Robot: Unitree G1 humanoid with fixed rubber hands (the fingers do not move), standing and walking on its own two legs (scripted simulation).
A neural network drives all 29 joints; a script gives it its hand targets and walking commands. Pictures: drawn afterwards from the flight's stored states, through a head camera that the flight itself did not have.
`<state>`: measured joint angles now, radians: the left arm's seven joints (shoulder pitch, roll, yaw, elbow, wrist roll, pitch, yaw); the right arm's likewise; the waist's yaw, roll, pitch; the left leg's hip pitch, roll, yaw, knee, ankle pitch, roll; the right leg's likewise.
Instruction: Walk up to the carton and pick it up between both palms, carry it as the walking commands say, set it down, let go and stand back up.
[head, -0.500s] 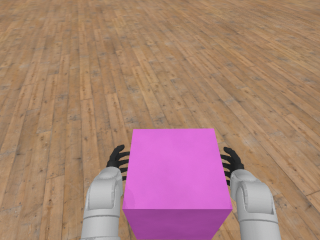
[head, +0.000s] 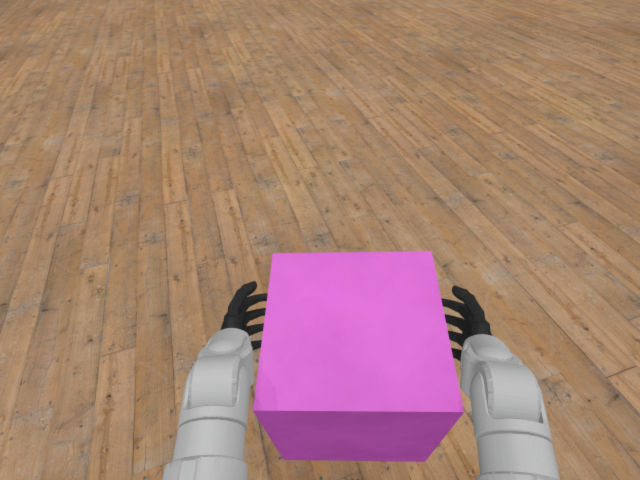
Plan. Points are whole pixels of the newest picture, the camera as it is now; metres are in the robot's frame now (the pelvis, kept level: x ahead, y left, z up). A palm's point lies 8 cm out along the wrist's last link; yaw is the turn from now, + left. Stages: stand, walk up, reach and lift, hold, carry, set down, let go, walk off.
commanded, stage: hold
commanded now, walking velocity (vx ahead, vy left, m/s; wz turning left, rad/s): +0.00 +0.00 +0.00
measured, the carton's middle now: (352, 362) +0.30 -0.02 -0.03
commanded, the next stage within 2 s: set down in 0.16 s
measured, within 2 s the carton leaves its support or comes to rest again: neither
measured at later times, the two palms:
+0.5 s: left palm (223, 338) +0.31 +0.15 +0.02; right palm (447, 335) +0.30 -0.15 +0.02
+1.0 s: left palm (239, 363) +0.33 +0.15 -0.07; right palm (433, 365) +0.31 -0.15 -0.08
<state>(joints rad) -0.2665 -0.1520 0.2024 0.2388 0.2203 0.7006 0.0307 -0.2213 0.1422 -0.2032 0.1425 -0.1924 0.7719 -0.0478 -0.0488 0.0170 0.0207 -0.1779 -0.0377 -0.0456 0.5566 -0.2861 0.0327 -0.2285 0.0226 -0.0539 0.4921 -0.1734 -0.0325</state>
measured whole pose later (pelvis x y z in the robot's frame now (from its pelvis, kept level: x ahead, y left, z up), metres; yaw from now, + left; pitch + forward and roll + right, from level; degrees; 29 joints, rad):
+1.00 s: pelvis -0.01 +0.01 -0.03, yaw -2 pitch +13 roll +0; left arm -0.45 -0.18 0.42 0.53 0.31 0.28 -0.01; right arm -0.41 0.18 -0.39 0.48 -0.32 0.31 0.00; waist 0.02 0.01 0.02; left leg -0.67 -0.05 0.02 0.78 -0.34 0.04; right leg -0.74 0.02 0.00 0.74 -0.22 -0.02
